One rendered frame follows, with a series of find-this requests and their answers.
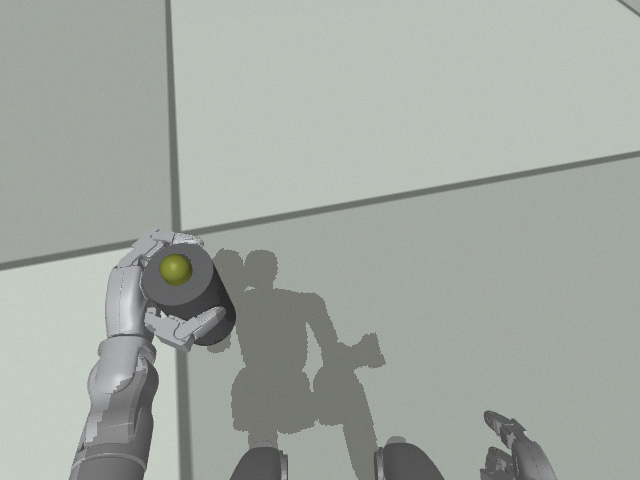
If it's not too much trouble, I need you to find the left robot hand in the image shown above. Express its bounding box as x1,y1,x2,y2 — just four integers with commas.
105,227,226,353

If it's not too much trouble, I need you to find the right robot hand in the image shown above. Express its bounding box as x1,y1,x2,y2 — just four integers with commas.
480,411,557,480

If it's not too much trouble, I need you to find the left robot arm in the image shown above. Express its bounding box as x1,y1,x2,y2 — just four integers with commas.
69,334,159,480

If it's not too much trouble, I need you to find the bottle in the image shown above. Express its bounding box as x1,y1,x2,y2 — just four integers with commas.
142,243,236,346

